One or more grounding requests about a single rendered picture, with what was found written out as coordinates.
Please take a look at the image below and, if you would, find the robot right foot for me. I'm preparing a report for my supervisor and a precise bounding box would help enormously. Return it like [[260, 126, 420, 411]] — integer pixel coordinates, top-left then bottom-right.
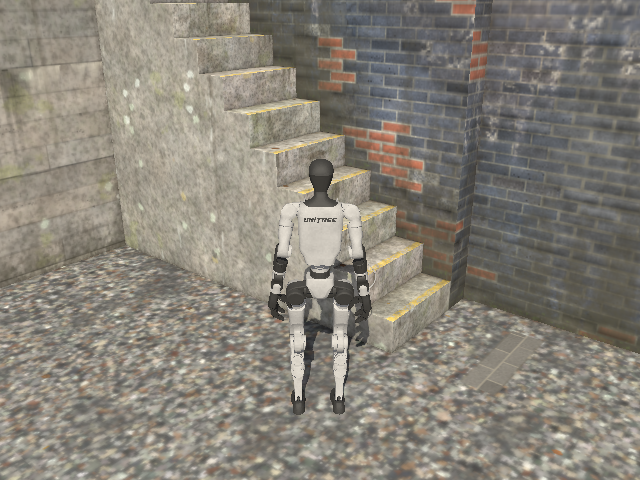
[[330, 388, 345, 415]]

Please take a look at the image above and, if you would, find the robot right forearm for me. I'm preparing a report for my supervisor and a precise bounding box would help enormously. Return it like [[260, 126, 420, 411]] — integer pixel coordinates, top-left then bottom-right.
[[352, 244, 370, 296]]

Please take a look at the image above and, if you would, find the robot right upper arm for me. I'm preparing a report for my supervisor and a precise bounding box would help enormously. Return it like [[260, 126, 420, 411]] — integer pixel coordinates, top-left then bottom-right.
[[341, 202, 363, 259]]

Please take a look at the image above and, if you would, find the robot left forearm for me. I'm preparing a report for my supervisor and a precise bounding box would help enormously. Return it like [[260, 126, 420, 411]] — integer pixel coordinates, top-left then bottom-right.
[[270, 243, 288, 294]]

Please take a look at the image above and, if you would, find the robot left upper arm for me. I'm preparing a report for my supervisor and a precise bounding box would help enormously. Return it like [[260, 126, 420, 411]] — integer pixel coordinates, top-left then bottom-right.
[[277, 202, 300, 258]]

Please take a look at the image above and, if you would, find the robot left hand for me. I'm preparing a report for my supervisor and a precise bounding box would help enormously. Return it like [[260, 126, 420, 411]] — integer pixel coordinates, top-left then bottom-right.
[[268, 292, 292, 321]]

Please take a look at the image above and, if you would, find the robot right hand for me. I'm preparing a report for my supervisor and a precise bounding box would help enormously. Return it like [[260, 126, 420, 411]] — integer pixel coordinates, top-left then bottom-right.
[[348, 294, 372, 323]]

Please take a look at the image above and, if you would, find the right robot shin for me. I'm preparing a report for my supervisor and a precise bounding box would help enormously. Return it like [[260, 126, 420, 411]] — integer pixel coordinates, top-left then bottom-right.
[[333, 334, 348, 401]]

